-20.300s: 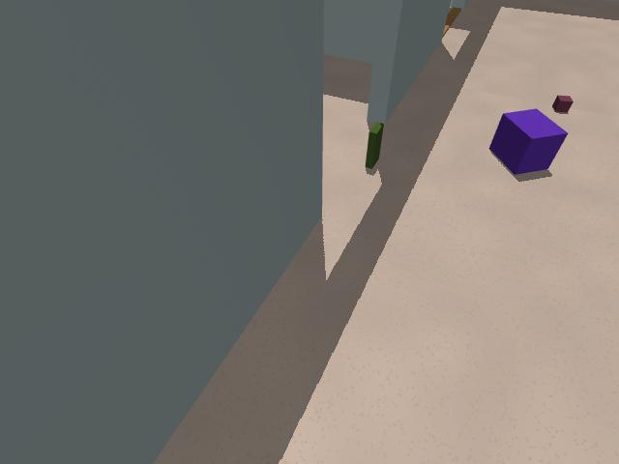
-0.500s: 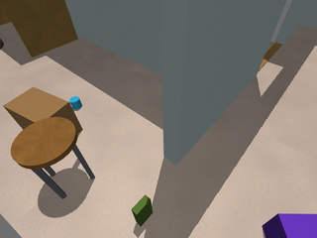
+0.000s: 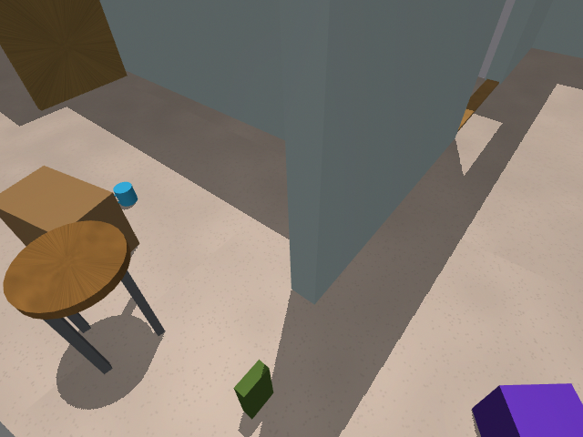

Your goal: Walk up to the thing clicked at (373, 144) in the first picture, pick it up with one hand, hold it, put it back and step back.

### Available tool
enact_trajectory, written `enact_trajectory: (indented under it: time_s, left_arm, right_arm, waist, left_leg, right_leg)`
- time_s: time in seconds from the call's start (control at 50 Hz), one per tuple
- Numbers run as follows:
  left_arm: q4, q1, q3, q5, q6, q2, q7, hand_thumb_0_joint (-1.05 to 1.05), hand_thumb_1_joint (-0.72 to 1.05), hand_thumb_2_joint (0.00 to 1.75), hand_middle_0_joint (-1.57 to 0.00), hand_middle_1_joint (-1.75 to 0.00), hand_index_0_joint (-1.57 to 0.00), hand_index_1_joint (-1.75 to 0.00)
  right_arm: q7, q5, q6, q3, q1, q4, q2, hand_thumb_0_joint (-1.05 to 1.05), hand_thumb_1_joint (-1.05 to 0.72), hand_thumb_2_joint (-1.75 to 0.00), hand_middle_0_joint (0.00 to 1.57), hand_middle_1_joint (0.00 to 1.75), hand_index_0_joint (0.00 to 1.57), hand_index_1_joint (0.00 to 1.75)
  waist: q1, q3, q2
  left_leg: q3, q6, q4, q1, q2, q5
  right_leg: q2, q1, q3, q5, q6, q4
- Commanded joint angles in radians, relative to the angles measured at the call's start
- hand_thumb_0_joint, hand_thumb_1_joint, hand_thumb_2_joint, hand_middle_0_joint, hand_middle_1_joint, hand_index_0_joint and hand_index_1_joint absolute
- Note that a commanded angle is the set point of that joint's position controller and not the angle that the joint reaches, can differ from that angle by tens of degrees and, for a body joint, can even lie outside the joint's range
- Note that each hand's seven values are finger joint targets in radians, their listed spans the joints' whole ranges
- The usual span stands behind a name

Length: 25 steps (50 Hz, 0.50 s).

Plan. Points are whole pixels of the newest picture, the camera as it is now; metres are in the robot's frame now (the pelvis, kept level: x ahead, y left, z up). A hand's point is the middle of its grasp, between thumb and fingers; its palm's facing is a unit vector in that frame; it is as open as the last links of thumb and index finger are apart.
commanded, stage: walk up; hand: left
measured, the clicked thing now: (255, 390) +0.42 +0.15 -0.67
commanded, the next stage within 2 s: stand in 0.26 s
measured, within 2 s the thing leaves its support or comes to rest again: neither
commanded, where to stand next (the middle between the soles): +0.06 -0.01 m, yaw -1 degrees
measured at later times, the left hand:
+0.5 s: hand out of the picture +0.08 +0.25 -0.16, palm faces -0.02 -0.94 -0.34, open 7.4 cm
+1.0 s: hand out of the picture +0.07 +0.24 -0.15, palm faces -0.02 -0.94 -0.35, open 7.4 cm
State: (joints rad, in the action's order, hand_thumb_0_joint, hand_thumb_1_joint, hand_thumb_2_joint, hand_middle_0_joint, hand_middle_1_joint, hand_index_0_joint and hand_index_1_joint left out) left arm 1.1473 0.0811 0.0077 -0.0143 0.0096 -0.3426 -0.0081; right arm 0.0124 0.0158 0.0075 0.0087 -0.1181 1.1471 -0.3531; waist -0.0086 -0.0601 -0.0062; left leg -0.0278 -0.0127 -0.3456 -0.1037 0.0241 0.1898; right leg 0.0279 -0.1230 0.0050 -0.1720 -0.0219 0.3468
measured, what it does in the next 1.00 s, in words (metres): stands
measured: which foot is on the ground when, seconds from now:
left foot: down 0.00-1.00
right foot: down 0.00-1.00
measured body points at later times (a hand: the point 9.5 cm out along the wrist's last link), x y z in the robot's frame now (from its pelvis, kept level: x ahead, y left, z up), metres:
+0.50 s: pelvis +0.00 +0.00 +0.00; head +0.01 +0.00 +0.45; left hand +0.08 +0.30 -0.13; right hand +0.09 -0.30 -0.13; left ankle +0.00 +0.13 -0.75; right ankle +0.01 -0.13 -0.75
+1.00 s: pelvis +0.00 -0.01 +0.00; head +0.01 -0.01 +0.45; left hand +0.07 +0.29 -0.13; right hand +0.08 -0.31 -0.13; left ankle +0.00 +0.13 -0.75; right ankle +0.01 -0.13 -0.75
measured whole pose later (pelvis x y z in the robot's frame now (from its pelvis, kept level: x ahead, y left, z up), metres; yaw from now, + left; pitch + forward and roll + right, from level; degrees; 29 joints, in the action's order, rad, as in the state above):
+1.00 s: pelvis +0.00 -0.01 +0.00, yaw +1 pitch -2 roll +0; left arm 1.14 0.11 0.00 -0.01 0.01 -0.35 0.00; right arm 0.01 0.02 0.01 0.00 -0.10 1.15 -0.35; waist 0.00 -0.05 -0.01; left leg -0.01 -0.03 -0.31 -0.10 0.03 0.17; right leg 0.02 -0.12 0.02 -0.17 -0.01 0.32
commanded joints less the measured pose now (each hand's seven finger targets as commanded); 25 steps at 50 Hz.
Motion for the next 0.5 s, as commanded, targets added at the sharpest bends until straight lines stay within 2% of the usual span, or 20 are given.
enact_trajectory:
  time_s: [0.0,0.22,0.24,0.36,0.48]
  left_arm:
    - [-0.065,-0.045,0.039,0.003,0.022,-0.214,0.011,0.00,0.90,0.90,-0.20,-0.30,-0.20,-0.30]
    - [-0.066,-0.039,0.039,0.005,0.023,-0.211,0.012,0.00,0.90,0.90,-0.20,-0.30,-0.20,-0.30]
    - [-0.064,-0.041,0.034,0.010,0.023,-0.225,0.016,0.00,0.90,0.90,-0.20,-0.30,-0.20,-0.30]
    - [-0.062,-0.029,0.033,0.012,0.022,-0.220,0.017,0.00,0.90,0.90,-0.20,-0.30,-0.20,-0.30]
    - [-0.060,-0.030,0.030,0.008,0.020,-0.223,0.016,0.00,0.90,0.90,-0.20,-0.30,-0.20,-0.30]
  right_arm:
    - [-0.014,-0.005,0.024,0.038,0.053,-0.064,-0.211,0.00,-0.90,-0.90,0.20,0.30,0.20,0.30]
    - [-0.015,-0.007,0.023,0.040,0.048,-0.066,-0.205,0.00,-0.90,-0.90,0.20,0.30,0.20,0.30]
    - [-0.017,-0.006,0.022,0.039,0.065,-0.069,-0.207,0.00,-0.90,-0.90,0.20,0.30,0.20,0.30]
    - [-0.019,-0.009,0.025,0.036,0.068,-0.063,-0.210,0.00,-0.90,-0.90,0.20,0.30,0.20,0.30]
    - [-0.019,-0.008,0.022,0.033,0.075,-0.061,-0.213,0.00,-0.90,-0.90,0.20,0.30,0.20,0.30]
  waist:
    - [0.008,0.078,0.004]
    - [0.008,0.059,0.008]
    - [0.002,0.052,0.031]
    - [0.005,0.111,-0.002]
    - [0.006,0.104,-0.011]
  left_leg:
    - [0.091,0.039,0.074,-0.020,0.092,-0.036]
    - [0.091,0.037,0.074,-0.018,0.092,-0.068]
    - [0.101,0.027,0.084,-0.021,0.113,-0.132]
    - [0.093,0.022,0.078,0.032,0.115,-0.203]
    - [0.092,0.022,0.089,0.019,0.116,-0.153]
  right_leg:
    - [0.085,0.007,-0.080,0.051,0.035,-0.065]
    - [0.086,0.003,-0.082,0.093,0.033,-0.059]
    - [0.100,-0.004,-0.075,0.111,0.036,-0.057]
    - [0.107,0.030,-0.076,0.175,0.034,-0.054]
    - [0.108,0.025,-0.074,0.134,0.035,-0.066]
